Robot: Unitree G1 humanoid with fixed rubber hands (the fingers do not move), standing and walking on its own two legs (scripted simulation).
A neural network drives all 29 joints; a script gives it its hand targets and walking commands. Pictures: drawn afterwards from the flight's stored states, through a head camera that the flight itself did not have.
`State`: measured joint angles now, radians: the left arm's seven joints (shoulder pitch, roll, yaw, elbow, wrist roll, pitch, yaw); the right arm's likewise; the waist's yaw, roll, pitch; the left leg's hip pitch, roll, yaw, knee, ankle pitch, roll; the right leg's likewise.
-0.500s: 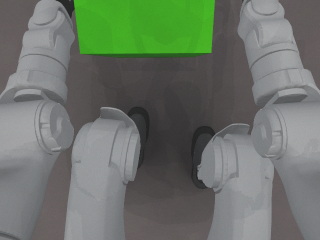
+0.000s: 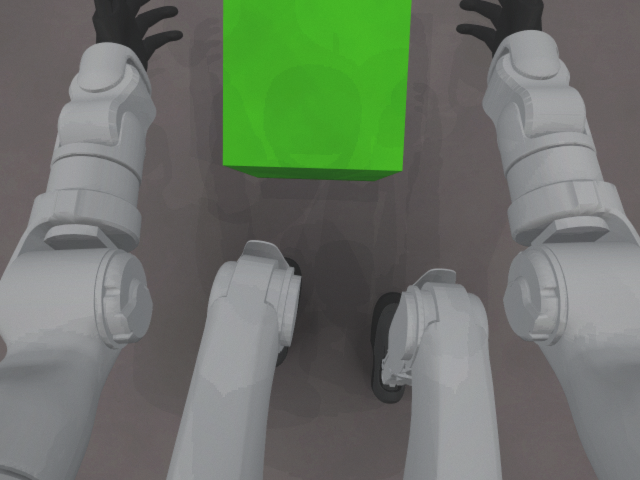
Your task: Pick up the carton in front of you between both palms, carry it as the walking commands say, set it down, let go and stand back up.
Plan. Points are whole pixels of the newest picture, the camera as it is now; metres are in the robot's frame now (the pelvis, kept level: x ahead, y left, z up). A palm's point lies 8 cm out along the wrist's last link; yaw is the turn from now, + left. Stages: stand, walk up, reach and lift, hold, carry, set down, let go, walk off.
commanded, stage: set down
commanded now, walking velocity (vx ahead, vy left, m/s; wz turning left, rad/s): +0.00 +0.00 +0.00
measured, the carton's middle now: (316, 105) +0.52 +0.09 -0.31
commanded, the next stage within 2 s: let go in 0.68 s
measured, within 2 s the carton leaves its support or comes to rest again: neither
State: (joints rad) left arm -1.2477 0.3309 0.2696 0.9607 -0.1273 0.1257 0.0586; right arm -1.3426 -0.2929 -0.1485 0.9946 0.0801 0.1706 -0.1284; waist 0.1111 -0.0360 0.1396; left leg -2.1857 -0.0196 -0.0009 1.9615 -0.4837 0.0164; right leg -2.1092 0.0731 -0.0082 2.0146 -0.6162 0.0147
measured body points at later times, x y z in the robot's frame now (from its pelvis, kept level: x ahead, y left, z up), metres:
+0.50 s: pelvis +0.02 +0.00 +0.13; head +0.33 +0.03 +0.45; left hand +0.51 +0.29 +0.03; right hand +0.58 -0.11 +0.02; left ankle +0.13 +0.11 -0.40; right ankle +0.09 -0.11 -0.39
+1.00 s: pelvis +0.07 +0.01 +0.26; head +0.33 +0.04 +0.63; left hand +0.45 +0.29 +0.14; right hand +0.50 -0.14 +0.14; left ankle +0.13 +0.11 -0.40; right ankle +0.09 -0.11 -0.39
